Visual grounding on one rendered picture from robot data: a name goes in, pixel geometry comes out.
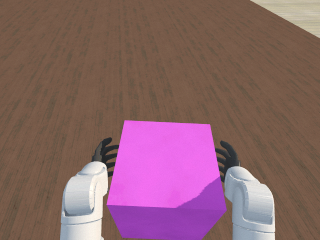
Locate right robot forearm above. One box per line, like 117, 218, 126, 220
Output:
224, 166, 275, 240

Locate carton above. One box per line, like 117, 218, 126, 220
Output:
106, 120, 227, 240

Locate right robot hand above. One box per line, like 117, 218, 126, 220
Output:
215, 140, 241, 183

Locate left robot forearm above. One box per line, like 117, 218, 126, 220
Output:
60, 161, 109, 240

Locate left robot hand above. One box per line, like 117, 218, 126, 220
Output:
91, 137, 119, 177

